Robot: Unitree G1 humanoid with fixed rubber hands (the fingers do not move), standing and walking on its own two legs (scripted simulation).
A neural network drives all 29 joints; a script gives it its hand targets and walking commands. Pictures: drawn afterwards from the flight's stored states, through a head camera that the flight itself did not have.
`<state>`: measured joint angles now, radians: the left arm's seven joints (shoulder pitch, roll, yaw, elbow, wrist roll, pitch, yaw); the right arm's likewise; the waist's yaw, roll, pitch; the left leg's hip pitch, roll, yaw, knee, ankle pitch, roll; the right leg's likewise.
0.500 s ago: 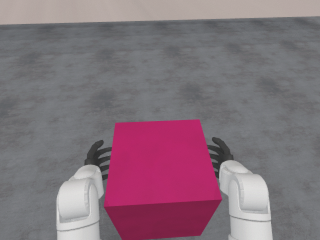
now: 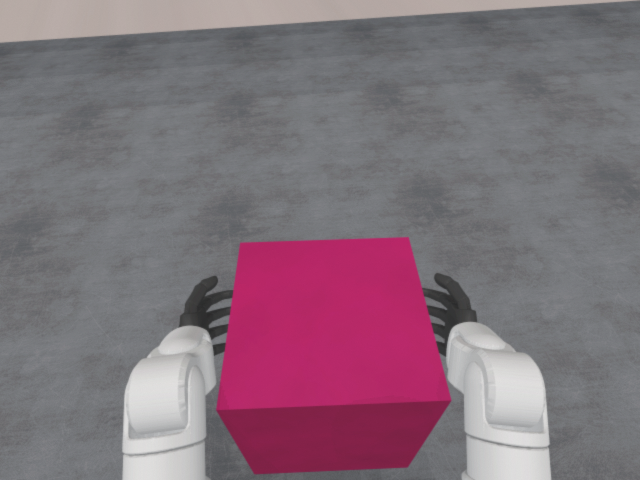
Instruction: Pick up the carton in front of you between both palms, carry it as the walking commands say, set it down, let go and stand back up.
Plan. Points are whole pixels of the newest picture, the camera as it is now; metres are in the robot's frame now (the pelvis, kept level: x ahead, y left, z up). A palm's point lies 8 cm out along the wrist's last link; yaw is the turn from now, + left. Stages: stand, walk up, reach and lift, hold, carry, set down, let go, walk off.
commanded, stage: carry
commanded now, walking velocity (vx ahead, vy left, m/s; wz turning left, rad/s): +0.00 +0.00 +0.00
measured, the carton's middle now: (328, 360) +0.27 +0.00 -0.02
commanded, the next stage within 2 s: none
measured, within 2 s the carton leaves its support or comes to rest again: neither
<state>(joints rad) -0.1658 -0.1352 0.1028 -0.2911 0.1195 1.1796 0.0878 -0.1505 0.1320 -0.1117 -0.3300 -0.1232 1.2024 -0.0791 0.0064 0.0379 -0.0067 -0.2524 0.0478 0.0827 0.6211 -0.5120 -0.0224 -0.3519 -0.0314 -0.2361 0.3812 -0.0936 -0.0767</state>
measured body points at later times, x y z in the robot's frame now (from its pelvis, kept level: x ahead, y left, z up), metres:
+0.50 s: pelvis +0.09 +0.02 -0.01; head +0.07 +0.02 +0.44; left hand +0.36 +0.18 +0.04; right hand +0.36 -0.13 +0.04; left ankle +0.00 +0.13 -0.74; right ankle +0.07 -0.09 -0.74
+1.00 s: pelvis +0.05 +0.03 -0.01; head +0.03 +0.03 +0.44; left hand +0.35 +0.18 +0.03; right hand +0.35 -0.12 +0.03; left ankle +0.00 +0.13 -0.74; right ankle +0.07 -0.09 -0.74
